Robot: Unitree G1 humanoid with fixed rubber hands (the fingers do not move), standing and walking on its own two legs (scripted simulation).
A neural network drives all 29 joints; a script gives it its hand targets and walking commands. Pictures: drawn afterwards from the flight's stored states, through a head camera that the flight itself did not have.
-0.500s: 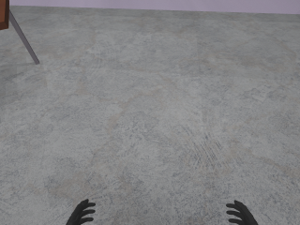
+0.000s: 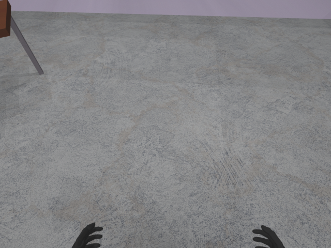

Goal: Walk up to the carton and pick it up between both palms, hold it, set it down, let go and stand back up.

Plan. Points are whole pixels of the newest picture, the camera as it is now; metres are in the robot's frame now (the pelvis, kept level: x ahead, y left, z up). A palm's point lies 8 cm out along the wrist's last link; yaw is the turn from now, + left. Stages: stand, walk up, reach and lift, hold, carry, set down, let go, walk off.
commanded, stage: stand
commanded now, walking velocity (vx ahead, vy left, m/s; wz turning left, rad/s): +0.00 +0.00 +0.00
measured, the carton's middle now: out of the picture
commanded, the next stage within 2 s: walk up in 1.28 s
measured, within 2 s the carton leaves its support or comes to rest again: neither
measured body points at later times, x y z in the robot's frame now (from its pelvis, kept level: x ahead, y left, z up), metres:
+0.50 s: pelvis -0.01 +0.00 +0.00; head +0.00 +0.00 +0.45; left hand +0.11 +0.24 -0.11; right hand +0.11 -0.25 -0.11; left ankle +0.01 +0.12 -0.72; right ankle +0.01 -0.12 -0.72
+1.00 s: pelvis -0.01 +0.00 +0.00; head +0.00 +0.00 +0.45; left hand +0.10 +0.24 -0.11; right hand +0.08 -0.25 -0.11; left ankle +0.01 +0.12 -0.72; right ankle +0.01 -0.12 -0.72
